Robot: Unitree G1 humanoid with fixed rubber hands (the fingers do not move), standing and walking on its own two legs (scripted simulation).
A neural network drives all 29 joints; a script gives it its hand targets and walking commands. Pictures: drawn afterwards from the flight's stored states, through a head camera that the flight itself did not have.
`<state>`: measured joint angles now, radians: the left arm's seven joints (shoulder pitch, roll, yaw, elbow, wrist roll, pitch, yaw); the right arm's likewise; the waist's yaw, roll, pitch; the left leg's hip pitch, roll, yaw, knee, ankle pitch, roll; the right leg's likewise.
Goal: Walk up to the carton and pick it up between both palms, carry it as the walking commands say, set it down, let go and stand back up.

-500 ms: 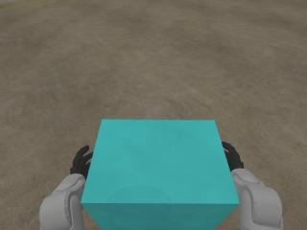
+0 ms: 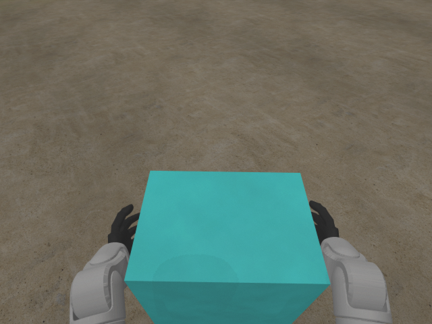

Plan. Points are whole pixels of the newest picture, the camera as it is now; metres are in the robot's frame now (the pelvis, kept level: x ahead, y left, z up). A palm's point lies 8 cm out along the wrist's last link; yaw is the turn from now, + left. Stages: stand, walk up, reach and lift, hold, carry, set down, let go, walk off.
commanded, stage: hold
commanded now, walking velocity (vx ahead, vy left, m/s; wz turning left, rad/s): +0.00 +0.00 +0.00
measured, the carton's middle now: (222, 259) +0.27 +0.00 +0.01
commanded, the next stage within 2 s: set down in 0.64 s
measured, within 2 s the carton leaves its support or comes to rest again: neither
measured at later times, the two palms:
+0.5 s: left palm (121, 261) +0.25 +0.18 +0.04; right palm (317, 247) +0.27 -0.17 +0.04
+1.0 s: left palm (127, 255) +0.28 +0.18 +0.01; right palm (310, 243) +0.29 -0.17 +0.02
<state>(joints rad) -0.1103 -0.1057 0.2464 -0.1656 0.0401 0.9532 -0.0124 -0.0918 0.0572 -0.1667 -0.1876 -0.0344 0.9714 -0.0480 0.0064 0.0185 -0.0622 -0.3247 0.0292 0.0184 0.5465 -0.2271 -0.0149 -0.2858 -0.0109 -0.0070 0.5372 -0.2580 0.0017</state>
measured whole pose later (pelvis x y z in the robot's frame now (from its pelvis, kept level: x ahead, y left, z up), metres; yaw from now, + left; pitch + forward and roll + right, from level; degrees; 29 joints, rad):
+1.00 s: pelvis +0.01 +0.00 +0.00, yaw +0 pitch -6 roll +0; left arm -0.17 -0.04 0.23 0.27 0.16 0.60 -0.08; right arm -0.22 0.05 -0.21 0.31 -0.13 0.62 0.04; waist 0.01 0.01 0.07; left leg -0.17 0.02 0.01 0.50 -0.23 -0.01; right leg -0.13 -0.01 -0.01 0.49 -0.26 0.01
